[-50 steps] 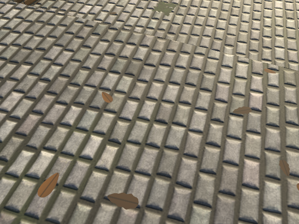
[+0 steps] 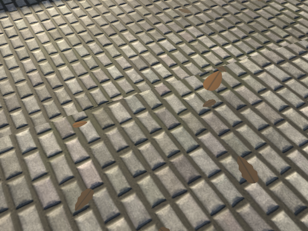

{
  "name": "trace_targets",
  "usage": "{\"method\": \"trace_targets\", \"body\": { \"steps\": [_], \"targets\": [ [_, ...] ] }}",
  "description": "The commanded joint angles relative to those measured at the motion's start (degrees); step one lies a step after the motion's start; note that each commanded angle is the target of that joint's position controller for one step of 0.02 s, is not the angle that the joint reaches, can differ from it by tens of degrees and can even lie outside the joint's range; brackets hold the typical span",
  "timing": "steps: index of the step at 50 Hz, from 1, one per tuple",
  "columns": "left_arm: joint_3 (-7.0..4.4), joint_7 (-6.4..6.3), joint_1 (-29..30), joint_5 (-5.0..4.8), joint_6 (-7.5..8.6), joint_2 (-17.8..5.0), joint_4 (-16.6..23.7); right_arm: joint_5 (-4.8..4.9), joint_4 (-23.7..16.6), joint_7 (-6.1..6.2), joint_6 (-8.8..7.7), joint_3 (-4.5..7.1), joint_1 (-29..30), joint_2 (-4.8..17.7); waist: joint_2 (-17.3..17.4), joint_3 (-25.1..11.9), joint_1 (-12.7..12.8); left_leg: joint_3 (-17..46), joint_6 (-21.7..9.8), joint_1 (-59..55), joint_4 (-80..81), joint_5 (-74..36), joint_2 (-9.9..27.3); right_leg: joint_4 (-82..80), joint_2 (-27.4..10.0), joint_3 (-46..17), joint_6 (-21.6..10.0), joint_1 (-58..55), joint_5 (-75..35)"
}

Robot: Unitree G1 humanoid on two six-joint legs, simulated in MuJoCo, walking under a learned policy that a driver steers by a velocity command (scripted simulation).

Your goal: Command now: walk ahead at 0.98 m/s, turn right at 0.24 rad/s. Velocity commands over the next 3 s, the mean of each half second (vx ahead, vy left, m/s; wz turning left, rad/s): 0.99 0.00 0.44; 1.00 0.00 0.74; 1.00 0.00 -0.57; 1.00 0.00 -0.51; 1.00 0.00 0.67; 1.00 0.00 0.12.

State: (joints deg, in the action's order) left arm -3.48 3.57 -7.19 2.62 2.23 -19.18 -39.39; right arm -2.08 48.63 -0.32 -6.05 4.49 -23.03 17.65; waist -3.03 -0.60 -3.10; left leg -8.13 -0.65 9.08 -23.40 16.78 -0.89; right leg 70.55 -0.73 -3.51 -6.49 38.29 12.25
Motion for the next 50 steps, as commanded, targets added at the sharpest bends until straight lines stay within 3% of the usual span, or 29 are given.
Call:
{"method": "trace_targets", "body": {
  "steps": [1,4,7,9,10,11,12,13,14,16,17,18,22,26,28,30,32,33,34,35,36,37,38,40,42,44,47,49,50],
  "targets": [
    [2.09,0.84,3.3,0.35,0.54,1.7,6.6,0.62,-1.6,-0.67,-2.12,-0.83,1.0,2.3,6.5,7.3,5.0,16.4,-9.4,2.3,18.8,-1.9,15.3,-9.0,-3.0,-5.7,1.2,9.2,-5.7],
    [3.41,2.23,11.3,0.09,1.62,1.8,7.8,2.14,-1.1,-0.97,-1.94,-0.87,-0.6,3.5,2.9,8.7,3.3,9.7,-8.4,10.1,24.5,-15.9,10.6,-27.0,-2.5,6.4,1.8,-8.3,-15.2],
    [3.24,1.19,12.5,-0.30,2.20,0.3,7.5,1.77,0.3,-0.95,-1.50,0.20,-3.7,9.5,4.5,7.0,3.3,9.5,-8.8,-0.2,19.4,-36.6,12.9,-33.4,-0.3,7.0,1.6,-13.6,-10.9],
    [1.69,-0.70,2.6,0.29,2.74,-3.0,4.6,1.51,1.7,-0.38,-0.57,0.46,-5.6,11.9,7.4,-1.6,8.2,8.8,-7.5,-5.8,1.0,-56.1,12.8,-37.1,3.8,6.9,0.9,-26.7,-2.8],
    [0.52,-1.81,-8.4,0.68,2.96,-5.2,1.1,1.82,1.7,-0.24,-0.13,0.39,-4.8,11.7,7.6,-7.3,13.5,7.9,-6.8,0.2,-14.0,-50.7,10.3,-38.7,2.9,6.2,0.7,-40.9,-3.0],
    [-1.11,-3.24,-17.7,2.08,3.08,-10.2,-0.5,1.65,0.1,-0.48,-0.10,-0.72,-5.1,6.9,2.7,-14.8,16.1,7.2,-6.5,13.2,-34.0,-28.3,6.4,-38.7,-10.1,-6.9,0.2,-55.3,12.7],
    [-1.95,-3.69,-19.1,3.27,3.29,-14.0,-0.1,3.66,-2.6,-0.70,-0.10,-2.43,-10.1,-2.7,-10.3,-23.3,10.7,10.4,-6.0,29.4,-53.7,11.0,0.9,-46.7,-26.4,-34.3,-2.3,-65.5,29.3],
    [-1.86,-3.46,-17.5,1.52,2.81,-11.1,-0.5,3.96,-3.6,-0.36,0.26,-1.21,-5.0,2.7,-6.9,-20.8,11.6,12.7,-7.1,33.4,-58.3,5.2,1.9,-54.4,-25.4,-40.3,-2.3,-58.5,31.0],
    [-0.76,-3.33,-12.7,0.84,3.09,-6.3,-1.2,3.46,-4.2,-0.49,0.61,-0.79,0.2,3.5,-2.9,-9.8,9.4,12.6,-7.0,35.9,-55.9,-0.9,4.6,-54.0,-22.1,-29.1,-1.6,-50.2,23.8],
    [-0.02,-3.07,-8.9,0.33,3.67,-1.9,-2.4,2.30,-3.2,-1.37,1.71,-1.04,1.8,1.3,-0.7,-2.2,5.7,12.2,-5.9,32.8,-51.9,-3.5,7.3,-56.2,-16.9,-14.8,0.3,-38.7,7.0],
    [0.28,-3.25,-9.3,-0.27,4.05,-1.0,-3.2,1.60,-3.2,-1.87,2.81,-1.08,0.1,0.1,-3.7,-1.8,3.6,12.0,-5.2,31.2,-51.2,-3.4,7.9,-57.1,-16.8,-10.8,0.3,-35.9,3.6],
    [0.61,-3.05,-10.0,-0.85,4.60,0.8,-4.4,1.22,-3.4,-2.15,3.84,-1.13,1.3,-0.9,-2.8,-0.4,2.9,11.8,-5.0,31.4,-51.0,-3.4,8.8,-58.1,-15.9,-7.2,0.9,-34.3,0.1],
    [0.98,-2.90,-11.1,-1.81,6.13,2.3,-7.4,0.52,-8.3,-3.60,5.40,-1.88,12.0,-2.6,-1.8,5.5,1.6,8.3,-4.5,36.3,-45.3,-12.4,9.0,-62.4,-12.6,7.9,2.6,-31.5,-14.6],
    [0.56,-3.75,-12.0,-1.56,6.32,-0.9,-8.8,0.77,-11.5,-5.06,5.15,-2.84,20.2,-1.1,1.2,9.0,1.2,1.4,-7.1,30.4,-27.4,-21.5,6.0,-64.9,-9.7,18.3,4.4,-32.1,-28.2],
    [0.14,-4.54,-13.9,-1.54,5.88,-4.2,-9.1,0.72,-11.7,-5.30,5.03,-2.86,21.2,0.2,1.2,7.8,0.7,-3.1,-9.2,23.5,-21.5,-21.8,1.6,-60.7,-10.5,20.7,5.4,-36.2,-49.4],
    [-0.72,-5.71,-14.4,-1.04,4.20,-8.0,-8.6,1.12,-9.6,-4.62,5.00,-2.16,13.7,2.9,-2.1,2.4,-3.8,-5.0,-10.7,14.7,-20.8,-16.3,-2.8,-47.9,-12.1,20.6,6.2,-41.1,-71.2],
    [-1.70,-5.94,-9.0,-0.27,2.15,-10.8,-6.3,1.02,-3.7,-3.24,5.01,0.42,-7.6,7.9,-2.1,-7.9,-14.1,-0.5,-13.9,-8.4,-19.4,-9.2,-5.0,-19.5,-14.0,17.6,4.6,-34.5,-71.2],
    [-1.67,-5.04,-8.4,-0.16,1.70,-9.2,-6.3,1.55,-1.8,-1.63,5.19,2.12,-11.1,10.6,4.1,-7.7,-14.0,5.1,-15.6,-17.7,-15.1,-5.4,-3.7,2.5,-7.2,17.2,5.2,-23.8,-34.8],
    [1.05,-4.35,-9.3,1.12,2.52,1.0,-3.6,2.02,-2.0,-0.69,5.90,2.79,-5.3,14.6,17.8,-2.1,-5.5,21.0,-17.9,-20.5,-16.6,-18.0,4.1,24.3,2.0,13.8,6.7,-3.3,16.3],
    [1.55,-4.11,-12.0,-0.66,3.95,-0.5,3.5,1.07,-5.3,-0.43,6.40,3.70,-3.2,18.8,18.9,-15.3,-2.1,49.1,-28.8,-33.8,-1.6,-5.7,13.3,29.5,3.6,1.1,7.5,10.7,16.3],
    [1.65,-4.23,-7.4,-0.21,5.42,-3.6,3.6,1.00,-6.5,0.19,6.35,3.68,-2.1,15.8,8.0,-10.5,-3.4,56.3,-27.1,-29.1,9.2,6.5,16.0,25.1,0.3,-1.9,7.2,15.2,12.1],
    [1.51,-4.25,-5.8,-0.25,5.80,-4.9,3.1,1.05,-5.8,0.60,5.92,2.91,-0.6,12.3,0.7,-2.5,-0.7,52.6,-24.2,-19.2,10.9,7.1,14.5,18.8,-2.1,-2.0,7.2,13.4,8.6],
    [1.77,-4.43,-4.6,0.60,5.27,-4.0,3.0,1.25,-5.4,0.64,5.12,2.40,0.9,10.6,-2.6,0.6,1.9,47.7,-22.5,-10.7,10.4,2.3,12.1,14.5,-3.8,-1.9,7.8,9.6,8.5],
    [2.31,-4.25,-5.2,1.67,2.31,-2.6,2.7,1.60,-5.8,0.82,3.30,1.25,2.6,7.9,-4.6,3.8,5.4,39.2,-21.0,3.3,10.7,-3.4,7.4,7.5,-6.4,-1.7,9.7,2.4,9.4],
    [2.89,-3.81,-1.5,1.74,0.64,-1.1,4.9,2.11,-6.3,0.64,1.92,0.95,2.8,7.7,-3.4,5.4,5.5,33.7,-20.2,11.4,12.7,-6.1,3.3,-3.1,-7.4,0.4,11.2,-1.2,6.8],
    [3.98,-2.81,3.4,1.00,0.98,1.3,6.8,2.24,-5.4,0.60,1.08,0.57,1.6,6.5,-0.9,6.7,4.0,25.8,-17.4,13.2,12.9,-16.1,0.1,-16.9,-7.4,3.7,9.7,-4.4,-7.1],
    [4.37,-1.67,8.9,-0.54,1.42,2.4,6.8,3.75,-3.9,-0.51,0.00,0.23,-3.6,6.1,1.6,5.5,-1.5,20.9,-11.9,8.3,14.5,-29.3,-0.2,-32.1,-4.1,7.7,5.5,-11.3,-26.1],
    [3.95,-1.54,9.9,-1.36,1.12,1.3,6.6,2.93,-2.8,-0.66,0.05,0.50,-5.3,7.9,4.5,4.8,-2.6,18.3,-9.8,0.8,15.2,-38.5,1.9,-33.6,-2.0,9.0,3.5,-13.0,-25.2],
    [2.26,-1.80,2.4,-1.75,1.48,-1.2,3.3,1.36,-3.1,-0.37,0.12,0.42,-2.3,8.9,7.1,-0.1,0.7,14.8,-8.3,-3.0,9.2,-54.2,4.0,-26.0,-0.3,8.9,0.9,-18.9,-29.0]
  ]
}}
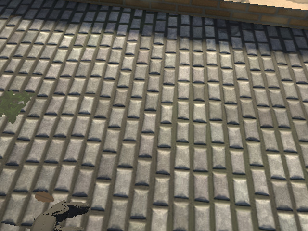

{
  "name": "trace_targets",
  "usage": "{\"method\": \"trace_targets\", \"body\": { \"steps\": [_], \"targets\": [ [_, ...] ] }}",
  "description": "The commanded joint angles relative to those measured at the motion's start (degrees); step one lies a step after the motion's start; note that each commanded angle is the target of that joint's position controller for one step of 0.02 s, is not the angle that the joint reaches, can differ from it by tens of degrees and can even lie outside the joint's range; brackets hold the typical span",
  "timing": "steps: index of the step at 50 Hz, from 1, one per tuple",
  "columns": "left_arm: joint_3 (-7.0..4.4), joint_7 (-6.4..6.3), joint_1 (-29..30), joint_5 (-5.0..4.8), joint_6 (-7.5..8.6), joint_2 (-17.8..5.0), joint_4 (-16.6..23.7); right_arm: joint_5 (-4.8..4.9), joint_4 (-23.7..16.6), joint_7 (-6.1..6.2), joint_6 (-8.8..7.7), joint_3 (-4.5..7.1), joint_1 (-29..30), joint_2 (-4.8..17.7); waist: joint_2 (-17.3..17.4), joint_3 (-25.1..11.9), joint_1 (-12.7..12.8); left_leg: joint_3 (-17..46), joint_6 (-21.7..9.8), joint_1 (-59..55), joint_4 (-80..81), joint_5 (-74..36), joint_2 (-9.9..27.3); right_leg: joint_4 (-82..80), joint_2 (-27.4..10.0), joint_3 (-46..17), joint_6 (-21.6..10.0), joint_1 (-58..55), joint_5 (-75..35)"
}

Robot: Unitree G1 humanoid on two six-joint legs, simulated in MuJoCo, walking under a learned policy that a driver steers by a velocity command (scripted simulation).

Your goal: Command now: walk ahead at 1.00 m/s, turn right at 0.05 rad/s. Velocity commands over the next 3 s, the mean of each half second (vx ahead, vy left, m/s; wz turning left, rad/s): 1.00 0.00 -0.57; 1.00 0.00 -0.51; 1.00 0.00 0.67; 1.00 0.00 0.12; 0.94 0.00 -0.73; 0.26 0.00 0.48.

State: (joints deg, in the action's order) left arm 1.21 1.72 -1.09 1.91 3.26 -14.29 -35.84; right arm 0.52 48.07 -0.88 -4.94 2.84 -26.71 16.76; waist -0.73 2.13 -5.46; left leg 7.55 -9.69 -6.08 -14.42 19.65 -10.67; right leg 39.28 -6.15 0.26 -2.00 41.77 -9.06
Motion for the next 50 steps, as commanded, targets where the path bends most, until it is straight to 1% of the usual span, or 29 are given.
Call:
{"method": "trace_targets", "body": {
  "steps": [1,3,4,5,6,7,8,10,14,16,18,23,25,27,28,30,31,32,33,34,36,38,42,44,45,46,47,48,50],
  "targets": [
    [-3.61,-0.22,-10.2,-1.17,0.56,-8.8,-2.4,-1.52,-3.4,0.70,-0.91,2.33,4.4,11.5,6.1,-5.9,7.4,-3.7,2.9,9.5,-5.7,-70.2,13.7,7.1,7.4,5.4,-5.2,-26.0,-1.0],
    [-7.12,-1.36,-36.7,-1.54,-0.05,-14.7,-10.1,-2.48,-5.8,1.88,-0.46,3.16,16.9,14.0,6.1,-11.0,23.6,-5.1,5.6,22.1,-34.6,-84.9,17.0,11.7,9.7,3.4,-7.8,-50.4,14.3],
    [-8.60,-1.61,-50.5,-2.74,-0.80,-16.7,-13.6,-1.99,-7.0,2.24,-0.05,3.35,25.5,13.8,-2.3,-9.8,34.7,-11.5,6.9,27.9,-68.1,-60.1,7.1,-3.8,9.1,4.4,-11.3,-54.8,18.8],
    [-6.37,-0.64,-39.8,-2.19,-0.66,-12.1,-13.9,-2.91,-8.4,2.26,-0.96,0.14,17.3,0.2,-16.4,-4.2,17.3,-6.0,6.8,47.7,-83.2,9.3,0.8,-0.5,0.0,-14.2,-12.1,-58.3,4.4],
    [-5.09,0.18,-30.6,-1.12,0.24,-9.5,-9.7,-2.75,-9.1,2.48,-1.33,-1.91,7.0,-2.2,-11.1,-6.6,7.1,0.3,6.7,54.4,-81.8,11.2,4.8,-6.1,-7.7,-33.5,-18.0,-56.9,-5.5],
    [-6.05,-0.44,-25.9,-1.51,0.17,-10.8,-7.6,-3.53,-10.4,1.73,-1.70,-1.80,6.8,2.0,-6.9,-8.3,6.6,1.7,7.1,54.8,-74.7,4.7,7.6,-19.2,-11.9,-46.4,-23.4,-51.5,20.7],
    [-6.09,-0.71,-22.1,-1.46,0.21,-9.4,-6.9,-4.10,-10.1,1.45,-1.39,-0.75,12.5,6.3,2.4,0.5,5.6,1.9,7.8,52.3,-66.5,0.9,11.4,-23.2,-11.2,-46.8,-22.5,-37.6,32.0],
    [-5.91,-0.78,-20.7,-0.95,0.82,-11.1,-7.6,-4.47,-11.8,1.35,1.13,-0.54,17.4,7.4,2.4,6.0,3.2,1.0,10.3,45.7,-52.9,2.2,13.6,-22.6,-5.7,-38.9,-19.9,-22.6,28.6],
    [-7.17,-0.44,-24.8,-0.86,1.68,-13.5,-9.5,-3.82,-11.5,-1.07,2.70,-1.99,19.8,3.3,-1.6,1.1,5.5,-6.8,10.8,29.7,-44.0,-16.9,14.1,-23.8,0.3,-23.8,-17.0,-14.2,8.2],
    [-6.99,-1.54,-33.6,-1.82,2.50,-12.4,-12.7,-3.64,-14.7,-0.88,1.21,-0.23,31.8,7.5,2.9,2.2,11.1,-1.2,8.9,51.5,-34.8,-28.5,16.1,-16.9,0.8,-28.1,-15.6,-33.7,16.2],
    [-6.44,-2.15,-33.0,-2.17,2.27,-10.4,-13.4,-4.27,-16.0,-2.08,0.52,-1.75,35.1,2.8,2.1,0.8,13.0,-4.4,8.5,41.4,-25.4,-40.6,12.8,-14.1,5.1,-24.8,-12.8,-27.5,22.8],
    [-6.54,-2.89,-32.7,0.19,0.55,-10.2,-13.7,-2.11,-16.2,-2.23,-0.20,-1.47,34.4,2.0,-5.3,1.1,13.5,-5.3,9.7,26.5,-16.1,-39.3,10.7,-4.0,7.4,-23.0,-7.8,-26.4,19.6],
    [-6.57,-3.81,-30.2,0.69,-0.37,-10.2,-14.1,-2.43,-11.9,-0.74,-1.50,-0.12,22.4,3.9,-2.8,-1.9,8.4,-3.8,11.1,15.8,-6.2,-43.7,12.5,12.7,10.5,-21.4,-6.9,-30.3,15.7],
    [-7.16,-4.41,-25.6,-0.64,-1.42,-11.0,-14.2,-2.10,-5.4,1.26,-1.21,1.67,1.5,6.0,1.6,-9.4,-3.5,-0.5,10.5,-5.3,4.8,-59.3,19.3,44.0,13.9,-17.3,-6.6,-24.0,21.6],
    [-6.88,-4.40,-22.3,-1.92,-1.75,-7.7,-12.8,-2.96,-1.7,1.15,-0.28,2.88,-3.5,9.3,3.4,-7.1,-4.1,1.3,10.1,-14.8,-1.0,-56.1,23.4,61.5,16.3,-13.6,-5.6,-10.1,48.6],
    [-4.70,-5.07,-30.9,-5.94,-0.78,-3.8,-10.0,-5.59,-2.4,-0.74,-1.34,1.73,-4.3,6.3,16.5,-18.0,1.9,7.0,9.2,-39.9,-31.3,-85.6,36.6,67.4,8.2,-7.7,-4.9,19.7,48.4],
    [-4.43,-5.30,-26.8,-2.35,-1.10,-4.0,-11.2,-4.49,-2.2,-0.59,-1.04,2.14,-5.6,4.9,11.1,-18.2,-0.8,7.1,8.4,-30.8,-26.3,-64.9,34.1,68.3,5.7,-5.3,-5.4,20.5,43.1],
    [-4.85,-4.36,-21.1,-0.55,-0.72,-4.6,-8.0,-4.32,-2.9,0.23,-2.11,3.20,-0.7,8.4,20.6,-19.5,0.6,17.2,2.6,-21.1,-14.8,-23.5,38.4,63.0,3.8,-5.4,-5.5,21.3,33.4],
    [-5.16,-3.08,-15.2,1.71,-1.01,-6.6,-7.6,-3.91,-1.8,0.44,-2.69,1.92,1.1,4.0,12.4,-11.4,1.5,20.1,1.6,-7.1,-8.8,-15.2,36.5,61.1,0.9,-4.9,-5.5,18.5,29.8],
    [-4.60,-0.97,-7.8,1.37,-1.34,-4.5,-3.8,-2.96,1.0,0.68,-3.90,1.06,2.5,2.9,10.7,0.5,4.2,17.6,1.1,7.0,-4.0,-21.4,36.8,49.5,-1.0,-6.9,-3.7,17.2,26.7],
    [-3.41,1.50,-4.9,1.06,-1.96,-1.9,-2.3,-2.12,2.2,1.16,-4.27,-0.02,6.6,0.1,7.2,5.9,8.5,6.5,3.1,22.2,1.7,-24.6,30.6,31.5,-1.6,-8.2,-2.4,5.2,20.8],
    [-2.42,2.35,-7.1,0.98,-1.77,-1.0,-2.4,-1.75,2.0,0.82,-4.10,-0.01,10.9,1.3,11.1,4.9,11.7,-2.9,3.8,26.5,2.7,-36.1,27.3,20.4,-0.4,-6.0,-3.1,-4.1,12.6],
    [-1.77,1.97,-0.9,-0.09,-1.03,-2.5,-3.6,-1.07,4.8,0.42,-2.47,-0.35,2.3,3.5,3.1,3.5,8.6,-14.7,4.6,18.3,3.8,-63.9,22.7,6.8,9.4,7.9,-7.1,-19.5,12.8],
    [-2.79,1.25,-12.0,0.96,-0.42,-5.8,-6.8,-1.48,6.2,1.38,-1.19,0.12,-0.7,8.6,5.7,-3.4,15.0,-14.9,3.9,14.4,-16.3,-76.0,25.2,0.7,12.1,6.9,-9.4,-34.8,18.7],
    [-4.28,0.32,-23.2,1.49,-0.31,-8.7,-10.4,-1.58,6.1,1.59,-0.60,-0.02,0.5,9.6,5.4,-8.4,21.1,-15.8,3.7,20.2,-32.3,-66.0,23.3,-4.5,10.4,2.7,-11.1,-49.4,18.7],
    [-5.73,-0.68,-26.9,1.97,-0.33,-13.8,-11.8,-2.29,5.1,1.00,-0.03,-0.94,-1.0,3.9,-4.1,-14.1,19.0,-15.4,3.9,32.3,-57.7,-11.5,15.5,-5.7,-2.8,-12.0,-12.7,-61.9,30.4],
    [-6.14,-1.01,-26.4,2.01,-0.24,-16.7,-9.5,0.66,2.1,1.16,-0.39,-1.48,-7.2,0.8,-10.2,-25.2,14.3,-5.3,3.6,44.3,-76.0,9.6,10.0,-13.3,-19.6,-41.8,-16.3,-71.2,34.8],
    [-6.41,-1.46,-24.6,0.81,-0.52,-14.1,-10.2,0.71,0.2,1.64,-0.53,0.30,2.1,7.8,-0.7,-17.6,16.3,-3.3,2.8,51.0,-74.7,1.9,11.7,-19.6,-16.0,-38.3,-14.4,-65.1,34.2],
    [-5.32,-1.82,-17.7,0.73,1.04,-9.0,-11.8,0.20,0.3,0.93,0.17,-0.08,4.1,4.4,1.4,-0.6,9.8,-4.0,3.5,51.0,-65.5,-2.3,16.1,-23.5,-11.7,-22.8,-12.0,-47.6,20.1]
  ]
}}
Over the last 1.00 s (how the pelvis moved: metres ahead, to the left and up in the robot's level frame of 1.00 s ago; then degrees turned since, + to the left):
0.88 0.18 -0.01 39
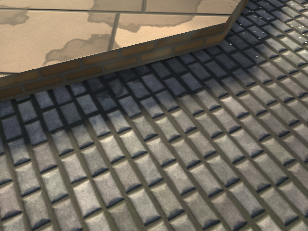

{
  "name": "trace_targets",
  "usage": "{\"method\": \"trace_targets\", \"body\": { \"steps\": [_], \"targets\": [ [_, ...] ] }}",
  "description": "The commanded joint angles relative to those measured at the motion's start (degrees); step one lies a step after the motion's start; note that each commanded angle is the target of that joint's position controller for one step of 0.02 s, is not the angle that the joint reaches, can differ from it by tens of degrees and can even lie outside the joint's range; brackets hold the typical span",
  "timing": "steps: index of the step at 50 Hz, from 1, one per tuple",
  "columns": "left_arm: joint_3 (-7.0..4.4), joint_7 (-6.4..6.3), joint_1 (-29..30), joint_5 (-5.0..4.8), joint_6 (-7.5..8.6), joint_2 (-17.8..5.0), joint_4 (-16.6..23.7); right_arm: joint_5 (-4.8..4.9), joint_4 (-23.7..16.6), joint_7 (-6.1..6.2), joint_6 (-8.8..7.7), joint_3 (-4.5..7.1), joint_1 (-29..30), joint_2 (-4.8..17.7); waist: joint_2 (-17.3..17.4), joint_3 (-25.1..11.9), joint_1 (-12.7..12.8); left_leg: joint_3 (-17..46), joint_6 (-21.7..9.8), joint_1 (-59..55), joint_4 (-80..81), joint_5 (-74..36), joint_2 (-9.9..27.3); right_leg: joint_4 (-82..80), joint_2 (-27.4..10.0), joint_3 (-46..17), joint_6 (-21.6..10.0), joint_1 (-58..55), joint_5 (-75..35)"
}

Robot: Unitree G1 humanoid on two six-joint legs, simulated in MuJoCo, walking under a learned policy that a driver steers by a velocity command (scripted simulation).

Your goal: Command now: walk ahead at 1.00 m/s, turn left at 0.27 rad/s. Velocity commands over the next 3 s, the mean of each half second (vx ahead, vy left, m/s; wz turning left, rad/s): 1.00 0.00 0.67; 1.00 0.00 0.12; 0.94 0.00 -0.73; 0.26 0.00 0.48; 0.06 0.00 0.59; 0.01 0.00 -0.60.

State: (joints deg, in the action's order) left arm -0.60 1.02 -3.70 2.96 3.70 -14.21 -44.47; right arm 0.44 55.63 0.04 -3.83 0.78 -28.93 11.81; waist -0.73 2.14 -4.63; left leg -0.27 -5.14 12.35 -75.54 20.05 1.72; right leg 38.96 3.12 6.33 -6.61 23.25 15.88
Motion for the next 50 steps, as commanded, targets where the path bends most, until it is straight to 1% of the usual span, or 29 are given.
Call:
{"method": "trace_targets", "body": {
  "steps": [1,2,3,5,8,12,14,16,17,18,19,20,21,22,24,26,30,34,36,37,38,39,40,41,42,43,44,46,50],
  "targets": [
    [-2.87,-1.31,-12.8,-0.47,1.34,-7.0,-3.3,-0.77,-5.7,-0.61,0.44,1.97,4.8,7.9,2.4,1.6,6.1,4.6,-0.8,29.0,-2.1,-3.5,4.8,-24.9,-17.4,-22.0,-4.7,-23.5,-6.9],
    [-2.55,-1.35,-12.5,-0.80,1.98,-5.9,-3.4,-1.31,-4.7,-1.20,1.63,1.65,1.1,6.0,-1.0,0.9,3.9,4.7,-0.1,24.7,-0.2,-4.4,5.4,-26.7,-18.0,-18.6,-4.1,-19.2,-7.9],
    [-2.27,-1.02,-12.7,-1.33,2.78,-4.5,-4.0,-1.43,-4.3,-1.45,2.47,1.81,1.7,5.5,-0.7,1.6,2.9,4.9,0.1,24.6,0.7,-4.9,6.0,-28.2,-16.8,-15.5,-3.1,-18.1,-9.5],
    [-2.27,-0.70,-12.8,-2.54,4.02,-4.1,-5.0,-1.64,-6.3,-2.12,3.30,2.01,7.6,4.6,-1.6,4.8,2.5,3.4,0.7,27.8,3.9,-8.9,6.8,-32.3,-14.7,-8.4,-1.0,-15.5,-11.6],
    [-1.87,-0.60,-13.3,-2.21,4.90,-3.1,-6.0,-0.94,-10.6,-2.95,2.64,1.37,16.9,3.0,-3.6,7.0,2.5,-1.5,-0.1,27.9,15.0,-20.0,5.4,-33.6,-10.3,3.3,1.6,-13.3,-27.5],
    [-2.06,-1.93,-15.4,-2.93,5.28,-6.4,-6.9,-1.13,-13.2,-4.41,1.98,0.87,22.7,3.9,-1.1,5.9,2.3,-9.3,-3.2,18.7,32.0,-29.2,0.5,-33.3,-11.8,9.2,3.8,-18.8,-51.8],
    [-2.94,-3.33,-15.3,-2.26,4.10,-10.5,-6.0,-1.07,-11.9,-4.35,2.26,1.64,17.6,6.9,-4.5,0.6,-0.9,-12.1,-4.3,12.2,33.5,-24.8,-4.3,-23.5,-13.6,9.7,5.1,-26.1,-73.9],
    [-4.29,-4.26,-10.9,-1.14,1.72,-14.4,-3.9,-1.09,-8.0,-3.58,2.97,3.70,1.7,11.7,-6.6,-7.8,-9.9,-10.9,-6.7,-4.2,32.3,-15.9,-7.4,-1.4,-16.0,8.3,5.0,-25.2,-84.2],
    [-4.66,-3.95,-7.9,-0.78,0.71,-15.0,-2.7,-1.17,-4.7,-2.73,3.11,5.30,-9.4,14.5,-4.5,-11.6,-14.9,-6.7,-9.2,-15.8,36.1,-11.1,-7.1,17.3,-15.4,6.8,4.0,-19.2,-75.1],
    [-3.85,-2.35,-7.1,-0.55,0.71,-10.5,-3.0,-0.34,-4.1,-1.66,3.36,6.43,-8.1,16.0,4.3,-7.2,-12.7,-0.5,-11.5,-19.4,39.9,-7.8,-4.5,40.5,-5.8,6.4,4.2,-7.7,-25.3],
    [-1.47,-1.41,-12.0,-0.81,2.03,-2.4,2.7,-1.91,-6.0,-1.34,4.02,6.99,0.1,20.4,18.7,-7.4,-0.3,26.4,-19.9,-29.4,42.2,-11.2,5.7,59.2,1.8,-0.2,7.1,18.2,12.7],
    [-0.73,-1.34,-10.3,-0.96,3.63,-4.3,6.2,-1.57,-8.1,-1.23,3.94,7.42,1.3,21.1,12.6,-14.3,-1.7,44.8,-24.2,-33.0,56.5,3.9,11.6,59.4,0.2,-10.7,5.9,25.6,10.5],
    [-0.86,-1.22,-6.9,-0.77,4.68,-7.0,6.5,-1.72,-8.1,-0.74,3.63,6.80,1.9,17.3,2.8,-7.5,-1.0,45.6,-20.6,-26.1,63.1,9.7,12.2,53.4,-3.0,-12.1,5.3,27.0,6.0],
    [-0.87,-1.13,-6.3,-0.70,4.80,-7.4,6.2,-1.65,-7.6,-0.55,3.26,6.09,3.8,14.6,-3.2,-1.7,2.2,40.8,-17.6,-16.6,64.0,6.4,10.6,46.6,-5.7,-11.7,5.5,24.1,2.8],
    [-0.24,-0.91,-6.5,1.10,2.54,-6.5,6.4,-1.03,-8.4,0.09,1.63,5.20,6.8,13.3,-5.1,1.8,6.1,31.2,-15.4,-3.3,64.2,-3.2,5.4,39.4,-8.6,-11.4,7.6,17.2,2.6],
    [0.25,-0.53,-4.9,1.40,0.40,-5.8,7.4,-0.43,-9.1,-0.09,0.07,4.82,7.4,13.2,-4.1,3.1,7.1,24.7,-14.5,5.4,65.8,-7.8,1.1,30.4,-10.4,-9.3,9.6,12.8,2.7],
    [1.52,0.54,7.1,0.02,0.36,-3.6,12.3,0.20,-8.5,-0.42,-0.96,5.02,3.2,13.0,-0.4,4.6,1.9,17.0,-10.2,5.2,66.2,-28.4,-3.9,7.7,-8.6,-4.3,9.7,9.9,-16.3],
    [1.80,0.67,9.7,-1.39,0.70,-2.7,12.3,0.14,-7.2,-0.71,-1.61,4.76,0.0,12.5,2.0,-0.6,-2.3,13.7,-5.8,-8.2,68.2,-44.9,-1.7,-5.1,-4.2,-0.9,5.5,4.6,-28.5],
    [0.77,-0.09,10.1,-1.49,1.42,-5.5,13.1,-0.48,-6.5,-0.19,-2.53,4.87,-0.7,14.3,5.8,0.3,-1.6,12.9,-3.7,-15.5,63.0,-62.5,1.7,-10.3,-2.7,0.0,2.5,3.2,-24.4],
    [-0.18,-0.48,6.1,-1.15,1.58,-7.4,11.9,-1.09,-6.3,0.29,-2.58,5.22,0.0,15.7,7.1,-2.0,1.1,12.4,-2.8,-19.4,58.6,-68.4,3.1,-11.3,-1.3,-0.7,1.5,0.2,-20.8],
    [-1.53,-0.93,-2.6,-1.98,1.49,-10.4,9.0,-2.62,-6.7,0.77,-2.09,5.74,2.3,17.6,7.8,-6.8,5.8,11.7,-2.7,-22.1,51.0,-73.8,4.1,-10.4,0.4,-1.0,0.6,-6.0,-15.6],
    [-2.70,-1.56,-16.6,-2.53,1.25,-12.4,4.8,-3.93,-7.3,1.19,-1.36,5.97,6.2,18.1,7.4,-12.1,13.4,8.7,-2.3,-20.2,36.5,-76.4,3.6,-11.2,0.6,-0.4,-0.3,-16.8,-14.0],
    [-3.92,-2.46,-30.1,-2.64,0.56,-14.4,1.3,-4.47,-8.0,1.50,-1.01,5.52,10.3,16.5,5.5,-16.9,20.5,6.7,-1.9,-10.0,15.9,-65.6,1.4,-6.3,-4.7,-5.8,-2.7,-30.5,-4.6],
    [-5.40,-2.07,-29.9,-0.43,0.69,-20.0,0.1,-1.47,-10.7,0.17,-1.36,3.11,1.5,6.6,-18.4,-21.7,10.8,4.6,3.0,17.9,-11.8,-5.5,-9.8,-8.4,-20.1,-39.4,-14.5,-49.4,5.5],
    [-5.26,-0.60,-24.8,-1.34,0.02,-14.9,0.6,-1.99,-11.0,-0.03,-2.77,2.11,3.8,9.4,-13.6,-21.4,10.8,6.2,1.6,28.4,-13.3,3.3,-9.3,-22.0,-20.9,-59.3,-16.0,-48.6,14.5],
    [-5.00,-0.08,-18.6,-1.22,0.37,-12.4,1.4,-1.90,-12.5,-0.04,-3.16,1.92,10.6,10.5,-5.9,-11.5,9.2,8.3,1.4,31.9,-10.3,-3.1,-4.3,-24.1,-19.3,-51.3,-15.0,-40.3,14.8],
    [-4.46,0.34,-18.5,-1.72,0.38,-9.1,0.1,-2.91,-13.8,-0.33,-3.42,1.53,15.7,11.4,2.1,-7.7,9.0,7.3,1.5,29.3,-5.6,-5.1,-2.5,-24.5,-16.9,-45.1,-13.0,-32.2,9.4],
    [-3.35,-0.32,-20.9,-2.19,0.80,-6.3,-3.2,-4.72,-16.9,-0.95,-2.49,0.64,19.6,9.6,2.9,-1.6,5.6,6.5,3.1,25.4,1.8,-4.1,-0.5,-26.1,-11.5,-36.6,-10.7,-19.3,-0.4],
    [-4.45,-0.59,-21.1,-2.87,1.85,-10.4,-3.6,-5.21,-21.2,-1.78,-1.26,-1.41,24.9,7.9,-0.4,2.5,3.5,3.2,6.2,23.4,18.3,-3.4,2.2,-31.2,-8.3,-31.5,-11.4,-7.5,-7.1]
  ]
}}
Over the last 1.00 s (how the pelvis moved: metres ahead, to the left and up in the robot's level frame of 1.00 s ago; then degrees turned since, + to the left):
0.90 -0.20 -0.18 -35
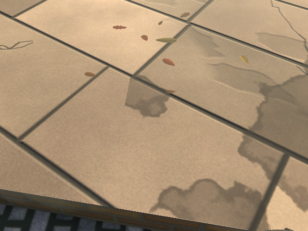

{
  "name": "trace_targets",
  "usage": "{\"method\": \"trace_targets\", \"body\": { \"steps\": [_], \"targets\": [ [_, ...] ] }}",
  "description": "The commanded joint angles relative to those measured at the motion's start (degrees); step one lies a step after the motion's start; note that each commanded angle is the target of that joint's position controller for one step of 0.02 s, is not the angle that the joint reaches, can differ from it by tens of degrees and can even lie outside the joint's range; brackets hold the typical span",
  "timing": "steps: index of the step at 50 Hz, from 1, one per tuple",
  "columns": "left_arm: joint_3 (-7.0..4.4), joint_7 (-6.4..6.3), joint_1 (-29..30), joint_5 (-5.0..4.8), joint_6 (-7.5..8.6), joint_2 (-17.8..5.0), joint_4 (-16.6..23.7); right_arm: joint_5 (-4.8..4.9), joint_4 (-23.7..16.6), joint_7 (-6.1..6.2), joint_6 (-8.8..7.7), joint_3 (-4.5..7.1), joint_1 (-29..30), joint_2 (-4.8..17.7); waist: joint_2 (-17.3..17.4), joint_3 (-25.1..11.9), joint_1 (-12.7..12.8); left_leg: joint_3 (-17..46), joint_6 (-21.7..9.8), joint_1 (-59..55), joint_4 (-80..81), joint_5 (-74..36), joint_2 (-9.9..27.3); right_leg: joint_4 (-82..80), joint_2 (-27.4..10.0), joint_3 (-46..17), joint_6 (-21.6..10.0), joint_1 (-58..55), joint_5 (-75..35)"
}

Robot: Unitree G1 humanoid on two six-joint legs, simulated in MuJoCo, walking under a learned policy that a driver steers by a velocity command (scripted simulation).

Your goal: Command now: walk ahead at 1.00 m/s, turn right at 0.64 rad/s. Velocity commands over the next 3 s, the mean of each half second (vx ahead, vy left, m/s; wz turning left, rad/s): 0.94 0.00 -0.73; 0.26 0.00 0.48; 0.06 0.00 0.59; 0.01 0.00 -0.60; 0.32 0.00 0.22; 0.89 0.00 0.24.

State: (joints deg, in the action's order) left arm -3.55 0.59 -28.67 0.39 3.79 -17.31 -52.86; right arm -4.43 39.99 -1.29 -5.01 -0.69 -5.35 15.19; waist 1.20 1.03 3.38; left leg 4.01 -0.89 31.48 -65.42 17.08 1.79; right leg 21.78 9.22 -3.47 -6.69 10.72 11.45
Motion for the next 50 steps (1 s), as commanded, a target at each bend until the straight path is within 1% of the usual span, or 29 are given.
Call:
{"method": "trace_targets", "body": {
  "steps": [1,3,6,7,9,10,11,12,13,15,17,20,22,23,24,25,26,27,28,29,30,31,32,33,35,37,41,44,50],
  "targets": [
    [-1.67,-0.22,5.1,-0.19,1.73,-7.3,5.5,0.31,-7.2,-0.68,-0.33,-0.56,5.2,4.1,-2.3,5.0,-4.1,-2.7,2.9,0.7,15.6,-4.7,1.6,-15.3,-12.6,-19.3,-10.4,9.4,-5.9],
    [-2.41,0.25,5.9,-0.41,1.87,-8.4,5.9,1.83,-8.9,-0.92,-0.46,-1.55,9.6,2.3,-4.1,4.8,-2.3,-5.4,3.4,-10.5,27.8,-14.6,-0.5,-16.1,-9.7,-15.3,-7.2,15.1,-14.8],
    [-2.80,0.66,2.9,-1.05,1.82,-7.9,5.1,2.67,-8.5,0.56,-0.22,-0.97,7.7,3.2,-6.0,-1.4,-1.4,-4.5,2.4,-17.7,30.5,-22.2,-2.6,-8.6,-11.0,-15.6,-3.8,7.0,-30.4],
    [-3.04,0.31,3.4,-1.12,1.83,-8.6,5.7,2.36,-7.7,1.39,-0.32,-0.34,4.7,5.0,-5.2,-4.0,-2.8,-3.6,1.7,-20.2,32.0,-18.9,-3.5,-1.8,-10.0,-15.1,-2.3,3.5,-40.4],
    [-3.54,0.37,9.1,-0.99,2.04,-10.7,7.6,1.82,-3.9,3.07,-0.97,1.98,-11.7,9.2,-2.9,-13.2,-13.1,-2.8,-0.6,-38.1,35.5,-13.1,-2.7,21.5,-7.2,-15.4,-0.1,7.2,-43.2],
    [-2.62,0.24,11.6,-1.22,2.76,-6.9,8.8,0.93,-0.7,4.17,-1.17,3.93,-23.9,12.8,0.9,-17.9,-17.8,2.6,-1.6,-51.9,35.1,-5.1,4.9,37.7,-4.4,-12.4,0.3,17.3,-26.3],
    [0.09,-0.52,14.0,-0.50,2.95,2.8,11.4,-0.34,0.7,4.47,-1.00,4.21,-28.7,14.5,10.0,-14.7,-16.4,17.3,-0.9,-55.6,37.8,-10.1,20.1,55.1,-2.6,-7.6,-0.4,29.9,17.1],
    [0.74,-0.78,5.7,-2.98,1.93,1.8,15.6,0.04,-1.3,3.99,-0.18,5.38,-18.9,16.8,18.9,-22.1,-6.6,44.9,-7.9,-54.8,49.4,2.9,29.1,64.4,-3.9,-3.4,0.2,37.1,13.9],
    [0.73,-1.51,8.1,-0.36,-0.30,-0.5,12.7,0.19,-3.3,3.42,0.28,4.57,-11.4,9.3,7.1,-13.7,-5.9,38.5,-9.5,-46.8,49.9,16.2,25.1,71.9,-8.9,-0.3,0.4,40.8,9.4],
    [0.63,-0.05,14.9,2.00,-1.68,0.5,15.2,1.01,-0.4,2.33,-0.25,3.12,-12.8,3.6,-0.5,-3.8,-5.6,21.5,-8.2,-36.1,50.3,9.6,18.7,79.8,-10.2,1.6,0.6,46.2,8.4],
    [2.18,1.09,22.7,2.06,-2.69,5.4,21.3,1.37,5.3,2.01,-1.56,2.70,-17.5,1.4,3.5,2.3,-4.3,11.7,-6.8,-29.8,51.6,-0.9,17.9,89.2,-11.6,0.2,0.2,55.2,10.7],
    [4.73,-1.09,33.4,1.70,-3.47,10.8,29.4,1.07,11.0,1.05,-3.32,2.44,-19.6,0.8,6.9,4.9,-1.8,3.3,-5.6,-23.8,57.8,-10.5,18.9,100.9,-8.8,-1.3,-1.7,65.2,21.0],
    [5.27,-2.81,40.1,1.71,-3.63,11.0,32.1,1.46,13.9,0.62,-3.34,1.81,-19.7,0.6,4.2,8.5,-1.2,-5.5,-4.2,-23.4,60.3,-24.3,16.8,103.6,-7.1,0.2,-2.6,72.0,25.2],
    [6.80,-2.89,42.3,1.47,-3.07,12.4,36.0,1.62,15.8,0.66,-2.92,1.33,-21.0,0.3,5.2,10.4,0.7,-7.7,-3.3,-20.8,62.2,-29.6,15.2,93.7,-10.1,1.2,-3.1,70.7,26.0],
    [7.24,-2.19,45.1,0.83,-2.34,11.2,36.7,3.11,18.1,1.25,-2.19,0.74,-23.8,-0.9,2.6,11.4,-0.3,-11.7,-3.5,-20.2,65.1,-37.9,11.7,83.5,-9.7,6.1,-2.7,66.8,27.4],
    [8.34,-0.53,37.7,0.25,-2.08,11.6,35.6,4.80,16.9,2.44,-0.76,0.46,-21.2,-0.6,-0.8,5.5,3.0,-17.2,-4.9,-8.6,68.5,-47.6,7.8,63.9,-10.6,12.9,-2.4,38.5,16.8],
    [7.37,0.66,32.2,-0.27,-1.65,8.3,30.3,8.00,13.2,2.80,-1.35,-0.30,-21.0,0.5,-6.0,-8.7,3.0,-13.2,-8.0,-0.6,64.4,-73.8,5.7,59.4,-4.6,18.4,-1.3,6.4,3.3],
    [5.64,0.38,20.8,-0.81,-2.30,5.9,28.0,7.62,11.8,1.79,-3.30,2.00,-21.7,10.7,1.6,-17.4,7.2,-10.5,-8.6,-7.6,53.9,-94.4,8.7,54.9,-2.9,16.8,-0.2,-4.4,2.4],
    [4.70,-0.04,11.8,0.51,-3.36,4.6,25.9,8.09,11.5,1.11,-3.93,5.31,-19.3,19.5,11.3,-23.7,12.4,-7.7,-7.3,-19.3,41.0,-104.9,11.0,44.8,-3.6,11.0,0.1,-7.1,3.4],
    [2.48,-0.06,5.5,2.52,-3.34,0.3,23.5,7.90,10.8,0.47,-3.89,7.41,-16.3,21.8,11.8,-27.4,16.4,-5.4,-2.9,-23.9,21.1,-97.2,9.8,31.3,-6.5,0.8,-2.4,-10.6,-1.2],
    [-0.57,0.08,5.1,2.82,-1.82,-10.4,20.5,7.37,7.0,-0.75,-4.19,5.50,-22.9,9.8,-18.7,-34.7,8.9,-5.6,2.7,-7.6,-18.6,2.7,-5.8,22.6,-31.5,-29.1,-13.0,-25.6,-58.0],
    [-1.89,-0.58,2.1,0.78,-1.60,-9.7,21.1,6.77,7.3,-0.37,-3.46,6.40,-23.6,9.4,-9.7,-42.8,9.4,10.1,0.9,-2.4,-41.1,2.4,-10.1,17.2,-34.5,-39.8,-13.8,-24.8,-72.1],
    [-1.80,-0.17,10.3,0.26,-0.89,-8.8,19.7,7.02,4.3,0.61,-2.12,6.16,-20.4,5.0,-6.2,-33.6,3.7,7.6,1.0,4.8,-46.0,-0.5,-6.6,16.3,-34.0,-33.7,-13.5,-17.7,-58.9],
    [-1.17,0.17,14.3,-0.39,-0.51,-4.8,16.6,5.10,2.2,1.46,-0.77,5.76,-17.9,2.3,0.6,-20.7,0.1,2.1,0.5,9.6,-42.5,-0.9,-1.9,15.1,-31.9,-27.7,-11.1,-9.4,-43.7],
    [0.25,-0.66,19.4,0.36,0.14,3.3,13.3,2.78,1.4,2.68,2.38,5.22,-16.5,-1.0,-0.1,-4.0,-5.3,1.7,-0.4,13.8,-38.3,0.4,-0.1,11.2,-27.0,-16.3,-6.1,4.3,-30.0],
    [0.84,-1.26,19.4,0.83,1.00,6.8,10.9,3.76,0.8,2.97,4.65,4.91,-16.8,-2.5,-1.9,-2.0,-8.3,1.8,-0.3,12.2,-30.6,0.9,0.3,6.0,-26.0,-7.0,-3.2,8.6,-28.5],
    [0.22,-1.77,21.3,0.83,2.98,2.7,11.4,3.39,-0.3,2.79,6.64,6.27,-14.7,-0.8,-7.2,-1.0,-8.9,-4.8,0.1,6.5,-6.0,-5.8,-0.9,-3.1,-23.0,10.1,-2.0,6.8,-43.1],
    [0.38,-2.67,22.7,-0.03,2.22,1.6,11.8,3.72,0.0,1.20,6.47,5.24,-12.6,-2.9,-7.7,-3.7,-8.1,-9.6,-1.2,-3.6,13.5,-19.0,-2.0,-3.4,-18.6,19.6,0.6,3.3,-32.7],
    [-1.55,-2.23,18.6,-0.64,0.24,-4.2,13.5,2.68,-3.4,0.15,7.47,6.67,-11.1,2.6,-9.2,-3.0,-6.4,-13.6,-4.7,-11.1,25.1,-8.5,-2.0,6.7,-27.2,19.9,2.5,-6.4,-40.5]
  ]
}}
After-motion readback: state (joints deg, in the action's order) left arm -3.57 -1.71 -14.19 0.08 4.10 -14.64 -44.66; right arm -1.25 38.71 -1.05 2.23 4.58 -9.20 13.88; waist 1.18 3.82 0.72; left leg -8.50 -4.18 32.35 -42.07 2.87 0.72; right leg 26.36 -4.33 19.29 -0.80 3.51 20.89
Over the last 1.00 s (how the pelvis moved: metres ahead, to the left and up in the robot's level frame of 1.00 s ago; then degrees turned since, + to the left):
0.92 0.26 0.02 24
